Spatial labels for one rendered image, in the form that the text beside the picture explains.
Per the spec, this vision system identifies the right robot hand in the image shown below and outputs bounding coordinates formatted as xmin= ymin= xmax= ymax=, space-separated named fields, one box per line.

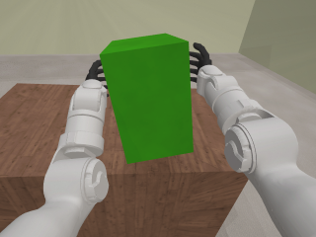
xmin=189 ymin=42 xmax=212 ymax=82

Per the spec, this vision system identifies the left robot hand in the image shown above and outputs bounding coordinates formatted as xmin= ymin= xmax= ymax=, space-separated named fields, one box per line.
xmin=85 ymin=59 xmax=109 ymax=97

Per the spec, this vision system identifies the robot left upper arm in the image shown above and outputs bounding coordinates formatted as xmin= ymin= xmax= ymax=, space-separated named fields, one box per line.
xmin=0 ymin=157 xmax=109 ymax=237

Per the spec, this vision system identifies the robot right forearm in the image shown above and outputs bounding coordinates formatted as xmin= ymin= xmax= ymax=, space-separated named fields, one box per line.
xmin=197 ymin=65 xmax=299 ymax=155

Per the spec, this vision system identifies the pedestal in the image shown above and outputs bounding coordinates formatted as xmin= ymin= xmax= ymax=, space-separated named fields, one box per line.
xmin=0 ymin=83 xmax=249 ymax=237

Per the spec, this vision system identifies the carton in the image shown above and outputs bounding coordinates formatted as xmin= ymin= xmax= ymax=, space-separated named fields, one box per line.
xmin=99 ymin=33 xmax=194 ymax=164

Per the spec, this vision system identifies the robot left forearm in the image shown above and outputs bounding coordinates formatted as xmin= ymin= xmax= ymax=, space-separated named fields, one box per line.
xmin=43 ymin=79 xmax=108 ymax=194

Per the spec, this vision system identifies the robot right upper arm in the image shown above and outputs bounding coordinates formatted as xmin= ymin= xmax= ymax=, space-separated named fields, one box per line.
xmin=224 ymin=117 xmax=316 ymax=237

